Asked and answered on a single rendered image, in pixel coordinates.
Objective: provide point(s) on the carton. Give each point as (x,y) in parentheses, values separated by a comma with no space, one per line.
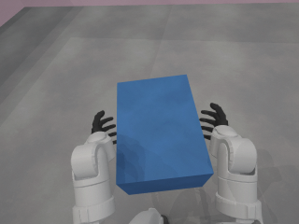
(160,144)

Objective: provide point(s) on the robot left shin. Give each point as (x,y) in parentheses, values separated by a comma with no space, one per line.
(153,210)

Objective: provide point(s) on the left robot thigh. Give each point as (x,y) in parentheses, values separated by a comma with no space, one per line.
(147,217)

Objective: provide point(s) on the robot right forearm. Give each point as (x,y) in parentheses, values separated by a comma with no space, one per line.
(237,172)

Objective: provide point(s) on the robot left forearm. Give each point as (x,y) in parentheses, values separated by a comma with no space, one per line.
(94,201)

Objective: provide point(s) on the robot right hand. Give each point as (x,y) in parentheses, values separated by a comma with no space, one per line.
(219,116)

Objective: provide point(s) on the robot left hand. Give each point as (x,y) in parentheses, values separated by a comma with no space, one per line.
(97,125)

